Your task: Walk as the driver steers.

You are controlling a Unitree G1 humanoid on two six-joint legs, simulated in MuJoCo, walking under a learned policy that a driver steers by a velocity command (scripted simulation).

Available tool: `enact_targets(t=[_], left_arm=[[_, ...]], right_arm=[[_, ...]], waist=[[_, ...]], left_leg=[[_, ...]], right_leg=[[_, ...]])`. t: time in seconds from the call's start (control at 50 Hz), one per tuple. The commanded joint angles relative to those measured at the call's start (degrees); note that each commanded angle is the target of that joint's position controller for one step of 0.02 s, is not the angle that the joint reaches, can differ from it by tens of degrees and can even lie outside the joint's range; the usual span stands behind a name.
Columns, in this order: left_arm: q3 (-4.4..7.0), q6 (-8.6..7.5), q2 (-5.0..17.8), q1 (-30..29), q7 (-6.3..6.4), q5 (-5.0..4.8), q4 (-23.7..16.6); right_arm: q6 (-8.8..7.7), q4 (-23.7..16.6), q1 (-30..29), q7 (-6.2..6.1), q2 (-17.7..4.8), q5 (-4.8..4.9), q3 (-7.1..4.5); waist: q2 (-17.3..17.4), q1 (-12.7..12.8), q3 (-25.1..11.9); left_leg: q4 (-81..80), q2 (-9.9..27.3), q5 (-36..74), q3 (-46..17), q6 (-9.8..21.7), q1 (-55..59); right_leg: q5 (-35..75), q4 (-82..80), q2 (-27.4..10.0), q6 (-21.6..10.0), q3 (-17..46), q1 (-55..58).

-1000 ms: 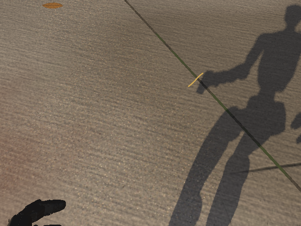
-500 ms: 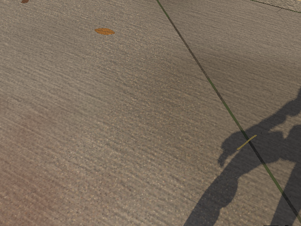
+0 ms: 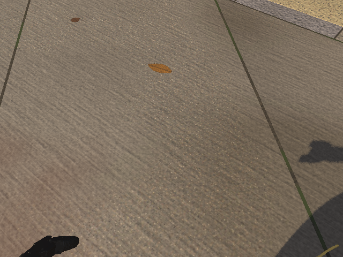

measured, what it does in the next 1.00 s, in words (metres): walks ahead, turning left: left foot, then right foot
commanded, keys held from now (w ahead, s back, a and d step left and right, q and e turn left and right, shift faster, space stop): w+q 0.58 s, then no key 0.42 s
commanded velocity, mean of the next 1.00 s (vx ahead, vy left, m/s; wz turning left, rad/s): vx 0.39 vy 0.00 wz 0.46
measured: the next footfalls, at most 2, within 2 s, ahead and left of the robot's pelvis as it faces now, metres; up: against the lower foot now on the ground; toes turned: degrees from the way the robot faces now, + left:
left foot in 0.48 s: +0.38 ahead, +0.18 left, +0.00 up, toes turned +20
right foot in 0.94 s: +0.66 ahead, +0.09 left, +0.00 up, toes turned +28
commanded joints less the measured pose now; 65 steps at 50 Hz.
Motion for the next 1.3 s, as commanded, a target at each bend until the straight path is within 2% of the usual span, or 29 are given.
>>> enact_targets(t=[0.02, 0.04, 0.06, 0.12, 0.22, 0.38, 0.44, 0.48, 0.5, 0.52, 0.54, 0.56, 0.58, 0.62, 0.66, 0.72, 0.82, 0.92, 0.94, 0.96, 0.98, 1.0, 1.02, 1.06, 1.1, 1.18, 1.22, 1.24, 1.3], left_arm=[[4.22, 0.29, 11.2, 15.6, 0.02, -0.3, -0.3], [3.42, 0.62, 8.4, 13.7, 0.3, -0.36, -0.5], [2.91, 0.79, 7.4, 11.3, 0.3, 0.18, -0.6], [2.38, 0.61, 5.3, 9.3, 0.64, 0.41, 0.9], [3.43, 0.43, 8.0, 10.3, 0.77, 0.15, 3.7], [4.23, 2.2, 11.3, 13.3, 1.11, -1.26, 7.5], [5.05, 3.19, 13.8, 12.9, 1.52, -2.09, 7.8], [4.87, 3.75, 13.5, 11.9, 1.96, -2.38, 7.4], [3.3, 3.4, 9.3, 13.9, 1.9, -0.17, 6.3], [1.13, 1.77, 3.4, 17.9, 1.04, 0.94, 2.8], [2.29, 0.07, 9.4, 10.5, 0.28, -1.19, 2.3], [2.54, -0.85, 10.5, 6.6, -0.04, -2.68, 0.6], [2.26, -1.27, 9.6, 6.3, 0.38, -1.76, 1.1], [2.78, -0.26, 10.0, 8.4, 0.74, -0.05, 2.5], [2.55, 1.18, 8.5, 10.3, 0.9, 0.47, 3.5], [1.62, 2.14, 5.6, 7.7, 1.22, 0.77, 3.0], [0.93, 1.65, 4.6, -0.1, -0.24, 0.09, 1.8], [2.09, 1.09, 7.0, 2.1, -0.9, 1.24, 2.4], [2.33, 0.78, 8.1, 4.0, -0.62, 1.74, 3.0], [2.63, 0.62, 11.0, 4.5, -0.21, 2.62, 2.3], [1.96, 1.46, 8.1, 6.7, 0.12, 2.77, 2.7], [0.93, 2.3, 3.9, 9.0, -0.05, 1.37, 3.9], [0.24, 2.94, 2.9, 8.4, -0.35, 0.39, 4.5], [0.59, 4.09, 5.0, 2.9, -0.44, 0.15, 4.1], [1.0, 5.12, 6.0, -2.4, -0.14, 0.81, 3.4], [0.75, 5.99, 4.6, -1.6, 0.63, 0.05, 5.1], [0.35, 5.67, 3.7, 0.4, 0.38, 0.56, 6.1], [0.51, 5.61, 3.6, -0.1, 0.42, 0.72, 6.0], [0.43, 5.49, 2.9, 0.3, 1.09, 0.49, 7.4]], right_arm=[[-1.48, -5.4, 3.9, -0.11, -6.0, 1.43, -0.29], [-1.13, -6.0, -1.8, -0.03, -8.0, 0.85, -0.99], [-0.84, -6.3, -4.0, -0.04, -7.0, 0.28, -0.98], [-0.32, -7.1, -5.1, 0.75, -4.3, 0.49, -1.02], [0.22, -9.1, -9.4, 1.21, -1.6, 0.09, -0.24], [-0.67, -12.6, -20.7, 3.9, -0.4, 0.37, 0.55], [-0.22, -13.0, -17.9, 4.2, -3.1, -0.08, -0.82], [0.37, -9.2, -2.6, 3.32, -7.9, 0.07, -3.75], [1.03, -7.5, 4.9, 2.01, -12.5, 0.51, -5.2], [0.04, -9.1, 1.6, 2.16, -17.1, 0.45, -5.1], [-0.84, -9.7, 2.9, 2.56, -11.5, 0.27, -3.76], [-1.61, -9.0, 0.8, 2.63, -9.4, -0.12, -2.96], [-1.97, -9.1, -2.6, 2.58, -8.3, -0.02, -2.54], [-2.09, -10.5, -9.0, 2.16, -5.5, -1.42, -1.43], [-2.38, -9.4, -9.8, 1.65, -5.5, -1.52, -1.29], [-2.11, -7.0, -8.5, 0.53, -6.7, -1.26, -1.39], [-0.76, -3.5, -5.1, -0.52, -6.4, -0.93, -0.98], [-0.37, -1.3, -6.4, -0.35, -4.9, -0.87, -0.28], [-0.48, -1.0, -5.6, -0.32, -4.2, -1.1, -0.03], [-1.05, -1.3, -1.2, -0.15, -2.8, -2.32, 0.42], [-1.07, 0.7, 4.7, -0.34, -1.0, -1.82, 1.15], [-0.27, 0.7, 2.3, -0.31, -3.3, -1.59, 0.96], [0.99, -0.2, -1.1, -0.41, -5.3, -1.02, 0.26], [3.81, 0.0, -4.0, -1.03, -4.6, -0.79, -0.09], [4.92, 1.2, -3.2, -1.41, -2.5, -0.9, 0.22], [4.02, 5.0, -0.3, -0.83, -0.5, -2.06, 0.33], [3.76, 3.4, -3.9, -1.13, -3.7, -2.81, 0.03], [3.38, 4.3, -4.9, -1.17, -4.5, -2.35, -0.29], [1.29, 4.8, -7.3, -1.24, -1.8, -2.39, 0.49]], waist=[[-14.2, 7.1, -10.8], [-9.3, 8.2, -5.0], [-5.6, 7.3, -2.4], [-8.4, 5.3, 0.4], [-5.7, 5.6, 1.6], [-4.7, 8.7, 4.8], [-6.9, 5.2, 1.5], [-5.4, -3.5, -6.7], [3.8, -5.2, -11.7], [14.8, 1.8, -18.6], [6.8, -3.4, -19.7], [5.2, -2.7, -11.1], [-0.1, 0.0, -6.7], [0.6, 4.4, -3.2], [0.4, 5.7, -3.4], [1.4, 5.2, -3.1], [3.1, 1.1, -4.2], [3.3, 3.6, -3.4], [1.3, 4.3, -4.6], [-4.4, 1.7, -9.4], [-10.9, 2.1, -16.3], [-13.4, 4.7, -17.8], [-9.9, 4.9, -14.8], [-6.7, 3.5, -7.5], [-9.6, 1.7, -3.6], [-8.9, 0.9, -5.2], [-3.9, 3.4, -1.7], [1.1, 4.5, 0.3], [2.5, 5.0, 0.6]], left_leg=[[31.7, 3.8, -2.5, 2.1, -1.3, -35.9], [32.8, 5.4, 2.9, 3.7, -1.7, -36.5], [31.5, 7.2, 6.8, 4.7, -2.1, -34.3], [26.4, 10.3, 11.7, 6.3, -2.6, -30.0], [16.8, 11.3, 18.5, 7.4, -4.0, -33.6], [-3.5, 9.5, 27.4, 14.1, -0.9, -28.7], [-5.5, 5.0, 19.2, 18.3, 2.6, -20.5], [-10.3, 0.7, 22.0, 18.9, 6.6, 1.4], [-10.7, 9.9, 23.1, 4.4, 10.2, 19.0], [-19.0, 22.9, 9.0, -30.2, 21.2, 32.6], [-24.6, 23.3, 4.1, -32.4, 19.7, 32.1], [-25.5, 21.7, 8.2, -24.3, 17.3, 25.3], [-25.5, 19.1, 15.0, -17.9, 15.5, 16.8], [-26.0, 16.2, 37.3, -8.5, 13.8, 5.0], [-25.8, 15.3, 53.0, -2.9, 14.0, -0.4], [-25.4, 12.2, 60.2, 4.1, 12.1, -3.8], [-23.9, 11.2, 50.6, 5.1, 8.3, -1.1], [-14.5, 13.2, 47.7, 0.1, 6.8, 4.6], [-10.4, 10.3, 45.8, 1.1, 4.7, 3.4], [-4.1, 5.9, 34.5, 2.2, 2.1, -2.4], [5.1, 2.6, 15.5, 4.1, -1.8, -9.6], [11.9, 2.3, -7.9, 5.2, -4.3, -12.8], [14.4, 3.7, -12.5, 4.4, -5.3, -15.1], [13.8, 6.1, -7.8, 5.9, -6.5, -15.6], [3.7, 6.8, -2.3, 8.1, -6.6, -9.4], [-12.9, 4.8, 17.2, 12.3, -4.0, 3.5], [-16.9, 9.6, 13.1, 6.9, -1.0, -0.4], [-17.8, 8.8, 3.3, 6.8, 0.2, -8.0], [-20.3, 8.6, 6.8, 6.8, -1.3, -11.0]], right_leg=[[-29.8, -15.0, -25.4, -12.7, 43.3, 39.1], [-25.1, -14.7, -22.8, -10.3, 32.6, 33.5], [-15.9, -15.3, -20.1, -9.2, 25.1, 27.9], [-3.2, -18.6, -15.8, -8.7, 12.5, 20.8], [7.8, -21.4, -16.9, -10.8, 3.3, 22.3], [15.5, -20.1, -17.3, -7.8, -8.4, 28.1], [40.1, -10.5, -17.7, -6.1, -11.8, 31.3], [44.9, 10.1, -15.1, -3.6, -14.4, 24.4], [15.5, 28.5, -11.8, -1.1, -14.2, 8.5], [-28.4, 45.6, 0.1, 1.4, -5.2, -13.4], [-25.8, 49.3, -2.1, 0.6, 3.8, -19.1], [-19.8, 46.7, -4.2, -0.5, 2.8, -22.0], [-15.1, 41.9, -6.6, -0.5, 2.7, -19.1], [-11.5, 36.5, -9.1, 1.0, 2.3, -11.1], [-10.9, 33.3, -8.7, 3.1, 0.7, -7.0], [-2.9, 23.6, -6.8, 4.6, -1.2, -5.6], [14.1, 5.5, -3.8, 3.3, -1.0, 0.1], [9.6, -4.1, -3.0, -1.1, -0.3, 3.8], [23.9, -7.3, -4.5, -2.6, 0.7, 10.1], [45.5, -2.9, -11.4, -6.4, 6.6, 21.7], [52.3, -0.9, -19.0, -15.2, 14.6, 32.3], [47.7, -4.1, -22.9, -18.7, 21.1, 32.4], [34.1, -6.6, -22.4, -17.5, 22.6, 29.1], [9.5, -11.8, -19.5, -13.7, 20.0, 19.1], [-3.4, -15.3, -15.0, -10.2, 14.8, 9.8], [-15.1, -14.4, -9.9, -6.7, 7.1, 4.8], [-22.1, -12.5, -6.8, -2.0, 4.6, 4.1], [-17.8, -10.4, -4.4, -0.6, 1.5, 8.5], [-6.8, -5.4, -4.2, -1.2, 0.7, 14.4]])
